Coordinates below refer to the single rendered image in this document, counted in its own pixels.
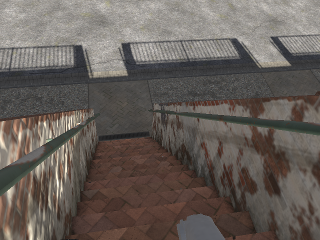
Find stairs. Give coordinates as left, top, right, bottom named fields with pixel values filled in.
left=65, top=137, right=278, bottom=240

